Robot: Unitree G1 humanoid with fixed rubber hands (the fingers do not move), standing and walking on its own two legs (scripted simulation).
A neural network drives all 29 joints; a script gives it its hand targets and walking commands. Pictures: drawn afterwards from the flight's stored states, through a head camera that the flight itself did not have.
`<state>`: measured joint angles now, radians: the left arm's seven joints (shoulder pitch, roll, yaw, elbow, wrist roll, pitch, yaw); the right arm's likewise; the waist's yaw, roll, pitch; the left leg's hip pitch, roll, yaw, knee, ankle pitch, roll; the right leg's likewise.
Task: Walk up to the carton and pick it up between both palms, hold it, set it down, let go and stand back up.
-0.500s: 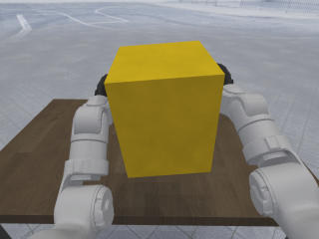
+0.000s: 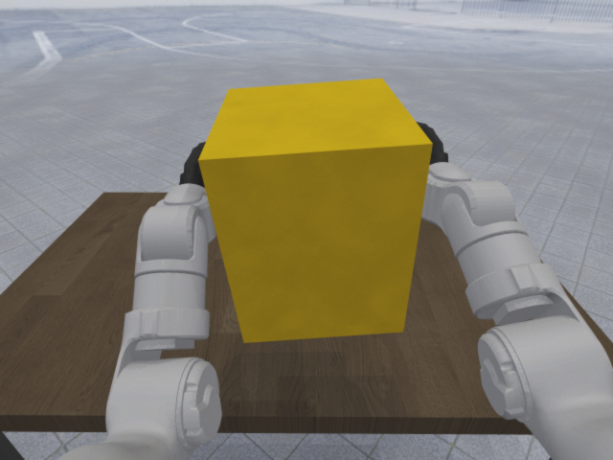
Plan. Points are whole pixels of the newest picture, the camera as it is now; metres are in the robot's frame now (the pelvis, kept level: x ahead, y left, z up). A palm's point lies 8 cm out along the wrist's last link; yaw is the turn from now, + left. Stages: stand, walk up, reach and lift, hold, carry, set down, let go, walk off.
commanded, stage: hold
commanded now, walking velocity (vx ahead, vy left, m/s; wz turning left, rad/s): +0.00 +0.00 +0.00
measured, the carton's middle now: (314, 208) +0.37 +0.00 +0.24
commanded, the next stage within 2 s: none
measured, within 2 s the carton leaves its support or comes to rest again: neither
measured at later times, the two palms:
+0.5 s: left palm (195, 197) +0.36 +0.15 +0.26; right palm (432, 177) +0.37 -0.14 +0.28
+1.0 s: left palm (195, 198) +0.37 +0.15 +0.26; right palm (432, 179) +0.37 -0.14 +0.28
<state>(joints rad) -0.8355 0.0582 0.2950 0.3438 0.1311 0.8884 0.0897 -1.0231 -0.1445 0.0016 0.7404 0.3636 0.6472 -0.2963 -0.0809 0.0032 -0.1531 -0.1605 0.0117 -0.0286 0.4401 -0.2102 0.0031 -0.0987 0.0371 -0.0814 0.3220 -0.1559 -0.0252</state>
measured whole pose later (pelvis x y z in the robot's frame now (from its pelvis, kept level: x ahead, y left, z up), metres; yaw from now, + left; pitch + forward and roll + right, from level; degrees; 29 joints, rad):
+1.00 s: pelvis +0.00 +0.00 +0.00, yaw +0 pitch -3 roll -2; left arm -0.85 0.07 0.29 0.40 0.12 0.86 0.09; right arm -1.04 -0.14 -0.01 0.78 0.36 0.63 -0.29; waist -0.08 0.00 -0.17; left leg -0.18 0.01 -0.03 0.44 -0.21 0.00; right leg -0.12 0.04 -0.08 0.33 -0.15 -0.03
